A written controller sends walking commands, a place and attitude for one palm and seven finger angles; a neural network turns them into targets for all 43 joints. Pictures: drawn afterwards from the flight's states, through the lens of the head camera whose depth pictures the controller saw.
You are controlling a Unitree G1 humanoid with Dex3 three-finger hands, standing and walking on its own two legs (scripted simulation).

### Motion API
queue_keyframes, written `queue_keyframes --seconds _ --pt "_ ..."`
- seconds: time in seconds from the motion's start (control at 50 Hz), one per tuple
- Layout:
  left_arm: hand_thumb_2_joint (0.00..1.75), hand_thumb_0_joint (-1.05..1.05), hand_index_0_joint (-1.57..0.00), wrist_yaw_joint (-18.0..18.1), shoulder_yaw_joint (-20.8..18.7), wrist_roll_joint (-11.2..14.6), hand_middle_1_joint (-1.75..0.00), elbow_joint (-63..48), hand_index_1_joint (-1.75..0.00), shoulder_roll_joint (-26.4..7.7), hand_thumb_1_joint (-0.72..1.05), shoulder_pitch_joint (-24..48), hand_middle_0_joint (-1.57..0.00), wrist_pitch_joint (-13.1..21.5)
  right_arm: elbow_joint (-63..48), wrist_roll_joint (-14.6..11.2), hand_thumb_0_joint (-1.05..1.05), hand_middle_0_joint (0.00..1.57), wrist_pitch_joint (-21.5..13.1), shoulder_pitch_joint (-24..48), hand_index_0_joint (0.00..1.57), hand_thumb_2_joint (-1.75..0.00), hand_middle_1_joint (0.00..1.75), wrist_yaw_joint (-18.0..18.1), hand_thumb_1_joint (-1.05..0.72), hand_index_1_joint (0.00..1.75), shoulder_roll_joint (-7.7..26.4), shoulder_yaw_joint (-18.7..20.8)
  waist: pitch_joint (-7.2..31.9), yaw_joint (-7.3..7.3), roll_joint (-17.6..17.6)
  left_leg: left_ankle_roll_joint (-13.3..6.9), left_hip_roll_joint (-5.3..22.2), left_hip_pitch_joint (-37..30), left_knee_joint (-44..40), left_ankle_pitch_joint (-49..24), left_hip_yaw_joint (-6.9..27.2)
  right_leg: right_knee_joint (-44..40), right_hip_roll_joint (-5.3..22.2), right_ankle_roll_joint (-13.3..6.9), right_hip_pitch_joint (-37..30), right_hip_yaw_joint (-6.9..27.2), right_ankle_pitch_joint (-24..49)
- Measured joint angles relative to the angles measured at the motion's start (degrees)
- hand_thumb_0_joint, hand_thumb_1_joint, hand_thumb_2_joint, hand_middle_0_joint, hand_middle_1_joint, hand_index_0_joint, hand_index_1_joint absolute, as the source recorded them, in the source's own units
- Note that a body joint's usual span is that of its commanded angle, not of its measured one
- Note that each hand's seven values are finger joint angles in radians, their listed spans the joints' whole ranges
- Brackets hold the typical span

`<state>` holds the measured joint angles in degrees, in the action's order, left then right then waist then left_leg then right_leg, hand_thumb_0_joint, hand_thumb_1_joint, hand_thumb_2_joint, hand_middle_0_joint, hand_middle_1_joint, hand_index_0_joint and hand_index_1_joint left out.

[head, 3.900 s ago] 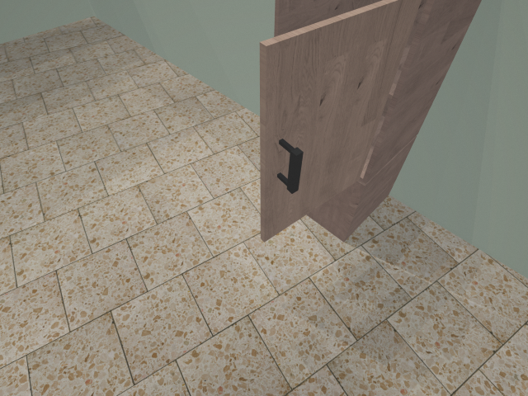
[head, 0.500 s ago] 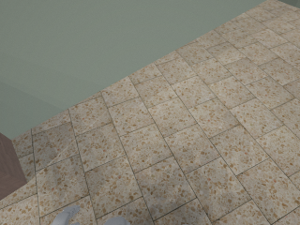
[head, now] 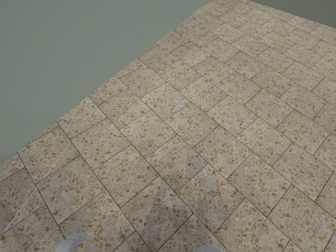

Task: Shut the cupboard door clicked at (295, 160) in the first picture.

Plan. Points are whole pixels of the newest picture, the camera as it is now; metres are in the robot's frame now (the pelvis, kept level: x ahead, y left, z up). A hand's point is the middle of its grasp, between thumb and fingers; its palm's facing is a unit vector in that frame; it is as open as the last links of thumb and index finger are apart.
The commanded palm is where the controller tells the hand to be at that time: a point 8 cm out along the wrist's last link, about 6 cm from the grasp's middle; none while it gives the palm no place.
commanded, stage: walk around to get in front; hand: left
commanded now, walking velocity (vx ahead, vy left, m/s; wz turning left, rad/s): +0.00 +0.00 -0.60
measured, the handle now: out of the picture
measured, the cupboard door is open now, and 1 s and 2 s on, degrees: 82 82 82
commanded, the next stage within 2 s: walk to a spot facing it in 1.60 s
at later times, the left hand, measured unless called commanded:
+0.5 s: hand (118, 227) +0.19 +0.15 -0.17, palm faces -0.29 -0.94 -0.18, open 7.4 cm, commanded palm none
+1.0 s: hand (176, 181) +0.33 -0.01 -0.17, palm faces -0.53 -0.83 -0.17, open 7.3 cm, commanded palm none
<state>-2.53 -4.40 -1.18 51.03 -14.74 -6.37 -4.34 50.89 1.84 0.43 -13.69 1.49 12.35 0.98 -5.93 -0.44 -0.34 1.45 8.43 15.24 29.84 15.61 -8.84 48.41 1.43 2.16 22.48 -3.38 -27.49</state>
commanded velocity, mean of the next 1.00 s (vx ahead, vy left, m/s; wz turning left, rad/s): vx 0.26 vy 0.00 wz -0.51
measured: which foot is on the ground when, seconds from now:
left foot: down 0.00-0.08, up 0.10-0.34, down 0.36-0.72, up 0.74-1.00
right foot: up 0.00-0.06, down 0.08-0.36, up 0.38-0.70, down 0.72-1.00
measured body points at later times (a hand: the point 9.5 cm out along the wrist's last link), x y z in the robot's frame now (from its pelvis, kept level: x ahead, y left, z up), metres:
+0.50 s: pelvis +0.05 -0.02 +0.00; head +0.09 -0.02 +0.45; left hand +0.21 +0.20 -0.15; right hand +0.01 -0.28 -0.13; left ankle +0.07 +0.10 -0.74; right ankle -0.01 -0.14 -0.66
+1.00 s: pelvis +0.19 -0.14 +0.00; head +0.23 -0.16 +0.45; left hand +0.36 +0.03 -0.16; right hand +0.13 -0.40 -0.13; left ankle +0.33 -0.06 -0.70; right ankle +0.10 -0.21 -0.74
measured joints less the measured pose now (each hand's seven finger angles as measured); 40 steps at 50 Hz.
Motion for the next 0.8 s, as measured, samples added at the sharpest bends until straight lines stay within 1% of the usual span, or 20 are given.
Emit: queue_keyframes --seconds 0.04,0.08,0.1,0.14,0.2,0.28,0.34,0.36,0.38,0.42,0.46,0.5,0.54,0.58,0.66,0.7,0.72,0.74,0.76,0.8 --pt "0.90 0.01 -0.20 0.0 0.3 0.0 -0.30 -0.1 -0.30 0.1 0.91 0.3 -0.20 0.3 0.2 -0.1 0.00 0.20 0.2 -0.5 0.21 -0.90 0.30 -0.2 -0.90 0.30 0.6 0.4 0.0 -0.46 -0.7 0.8 1.0 0.2 1.9 1.3 -1.2 -7.5 -0.2 -0.6 -3.2 -0.8 3.3" --pt "0.90 0.01 -0.20 0.1 0.6 -0.2 -0.30 -0.7 -0.30 -0.4 0.91 -0.1 -0.20 1.2 0.2 -0.6 0.00 0.20 0.7 -1.4 0.21 -0.90 0.30 -0.5 -0.90 0.30 1.1 0.9 0.7 -0.63 -0.2 1.7 1.4 1.8 6.7 3.6 -2.5 -16.2 0.4 -2.4 -6.9 -0.3 11.0" --pt "0.90 0.01 -0.20 0.5 0.7 -0.2 -0.30 -0.4 -0.30 0.0 0.91 0.1 -0.20 1.8 0.6 -0.9 0.00 0.20 1.3 -0.9 0.21 -0.90 0.30 -0.5 -0.90 0.30 1.9 1.1 0.3 -0.65 -1.0 2.0 1.5 3.5 11.5 8.2 -0.9 -15.0 -0.1 -2.9 -6.4 0.1 10.3" --pt "0.90 0.01 -0.20 1.3 0.9 -0.1 -0.30 -0.1 -0.30 1.1 0.91 0.1 -0.20 2.3 1.6 -1.2 0.00 0.20 2.6 0.5 0.21 -0.90 0.30 0.1 -0.90 0.30 3.1 1.7 -0.5 -0.87 -2.2 2.3 -0.3 7.1 21.7 13.7 3.4 -13.3 -0.9 -3.0 -6.2 1.0 8.2" --pt "0.90 0.01 -0.20 2.2 1.0 -0.1 -0.30 0.1 -0.30 1.8 0.91 -1.0 -0.20 2.1 2.1 -1.4 0.01 0.20 3.2 2.3 0.20 -0.90 0.30 0.3 -0.90 0.30 3.5 2.1 -0.9 -0.63 -1.4 2.9 -2.8 10.7 28.7 12.9 5.5 -15.1 -1.3 -2.8 -7.0 3.3 8.8" --pt "0.90 0.01 -0.20 2.3 1.0 -0.4 -0.30 0.9 -0.30 1.8 0.91 -2.5 -0.20 1.6 0.7 -1.4 0.01 0.20 2.3 3.6 0.20 -0.90 0.30 0.0 -0.91 0.30 2.6 1.9 -0.4 -0.31 0.7 3.3 -4.8 10.0 21.4 10.0 5.5 -17.2 -1.6 -2.7 -7.8 6.3 10.1" --pt "0.90 0.01 -0.20 1.7 0.8 -0.4 -0.30 1.7 -0.30 1.6 0.91 -3.8 -0.21 1.3 -0.2 -1.2 0.01 0.20 0.9 3.0 0.20 -0.90 0.30 -0.4 -0.91 0.30 1.9 1.5 0.9 -0.10 2.0 2.8 -6.1 5.7 10.0 6.5 4.5 -15.9 -2.1 -2.3 -7.7 8.1 9.0" --pt "0.90 0.01 -0.20 1.4 0.7 -0.3 -0.30 1.7 -0.30 1.7 0.91 -4.5 -0.21 1.1 -0.7 -1.0 0.01 0.20 0.1 2.3 0.20 -0.90 0.30 -0.4 -0.90 0.30 2.0 1.2 1.9 -0.13 1.7 1.9 -6.0 3.6 5.0 6.5 4.5 -14.1 -2.7 -2.4 -6.8 8.4 7.4" --pt "0.90 0.01 -0.20 1.2 0.6 -0.1 -0.30 1.8 -0.30 1.7 0.91 -4.9 -0.21 0.8 -1.0 -0.5 0.00 0.20 -0.7 1.6 0.20 -0.90 0.30 -0.4 -0.90 0.30 2.0 1.1 2.5 -0.35 1.2 0.4 -5.5 3.8 4.1 2.8 4.5 -10.0 -3.4 -2.5 -5.0 8.2 2.9" --pt "0.90 0.01 -0.20 0.5 0.2 -0.3 -0.30 2.2 -0.30 1.3 0.91 -4.8 -0.21 0.2 -0.9 0.1 0.00 0.20 -1.7 0.4 0.20 -0.90 0.30 -0.3 -0.90 0.30 1.4 0.5 2.8 -0.36 1.6 -1.3 -4.6 3.4 5.3 1.7 3.1 1.8 -3.2 -2.7 -0.4 6.4 -1.5" --pt "0.90 0.01 -0.20 -0.3 -0.3 -0.7 -0.30 2.4 -0.30 0.8 0.91 -4.3 -0.20 0.5 -0.4 0.3 0.00 0.20 -2.1 -1.4 0.20 -0.90 0.30 -0.3 -0.90 0.30 0.6 0.0 2.9 -0.37 2.0 -1.4 -3.7 1.2 3.1 1.9 1.9 11.2 -1.9 -2.4 3.9 4.1 0.5" --pt "0.90 0.01 -0.20 -1.0 -0.5 -0.9 -0.30 2.1 -0.30 0.5 0.91 -3.5 -0.20 0.8 0.4 0.3 0.00 0.20 -2.3 -3.3 0.21 -0.90 0.30 -0.3 -0.90 0.30 0.1 -0.3 2.8 -0.12 2.1 -0.6 -2.9 -1.6 -0.7 1.0 0.5 14.8 0.0 -1.8 6.8 2.2 4.5" --pt "0.90 0.01 -0.20 -1.4 -0.5 -0.9 -0.30 1.7 -0.30 0.6 0.91 -2.7 -0.20 1.1 1.4 0.3 0.00 0.20 -2.5 -4.9 0.21 -0.90 0.30 -0.3 -0.90 0.30 -0.2 -0.3 2.5 -0.04 1.7 0.0 -2.0 -4.2 -3.9 0.3 -1.0 13.0 1.5 -1.3 8.3 0.9 7.0" --pt "0.90 0.01 -0.20 -1.6 -0.3 -0.8 -0.30 1.4 -0.30 0.8 0.91 -1.8 -0.20 1.3 2.2 0.3 0.00 0.20 -2.6 -6.2 0.21 -0.90 0.30 -0.4 -0.90 0.30 -0.3 -0.2 2.2 -0.33 1.0 0.6 -1.0 -6.3 -5.6 0.4 -2.7 7.4 2.6 -1.2 8.4 -0.3 8.1" --pt "0.90 0.01 -0.20 -1.8 0.2 -0.7 -0.30 1.1 -0.30 1.0 0.91 0.3 -0.20 1.6 3.8 0.4 0.00 0.20 -2.2 -8.3 0.21 -0.90 0.30 -1.0 -0.90 0.30 0.2 0.4 1.5 -1.87 0.0 2.7 1.2 -9.2 -4.6 3.4 -6.0 -5.1 2.8 -1.8 5.7 -2.5 8.5" --pt "0.90 0.01 -0.20 -1.8 0.3 -0.8 -0.30 0.8 -0.30 0.9 0.91 1.2 -0.20 2.3 4.4 0.3 0.00 0.20 -1.8 -9.7 0.21 -0.90 0.30 -1.2 -0.90 0.30 0.7 0.6 1.3 -2.52 -0.6 4.0 2.9 -9.4 -0.4 6.8 -7.0 -11.0 1.8 -2.9 2.2 -3.8 9.3" --pt "0.90 0.01 -0.20 -1.8 0.5 -0.8 -0.30 0.3 -0.30 0.6 0.91 1.6 -0.20 3.2 4.7 0.0 0.00 0.20 -1.6 -10.5 0.21 -0.90 0.30 -1.4 -0.90 0.30 0.7 0.6 1.4 -2.61 -0.2 3.7 3.6 -7.8 4.8 9.0 -7.0 -13.7 1.7 -4.3 0.4 -3.5 10.4" --pt "0.90 0.01 -0.20 -1.3 0.3 -0.5 -0.30 0.2 -0.30 0.7 0.91 2.1 -0.20 4.3 5.4 -0.4 0.00 0.20 -0.8 -10.0 0.21 -0.90 0.30 -1.6 -0.90 0.30 0.9 0.7 0.8 -2.28 -0.3 3.2 3.9 -4.8 13.2 12.2 -4.8 -11.8 1.3 -4.9 1.0 -3.2 12.3" --pt "0.90 0.01 -0.20 -0.7 0.4 -0.1 -0.30 0.1 -0.30 1.1 0.91 2.3 -0.20 5.1 6.2 -0.7 0.01 0.20 0.0 -8.8 0.21 -0.90 0.30 -1.6 -0.90 0.30 1.3 0.8 -0.1 -2.26 -0.8 2.7 3.3 -1.2 22.1 14.1 -1.3 -9.9 0.8 -5.1 1.0 -3.1 11.9" --pt "0.90 0.01 -0.20 0.2 0.8 0.2 -0.30 0.3 -0.30 2.0 0.91 1.5 -0.20 5.7 6.9 -0.9 0.01 0.20 0.8 -5.9 0.20 -0.90 0.30 -1.5 -0.90 0.30 1.9 1.2 -1.0 -2.25 -1.3 2.2 1.4 5.5 34.1 12.2 3.2 -10.4 -0.3 -5.0 -0.9 -2.7 10.8"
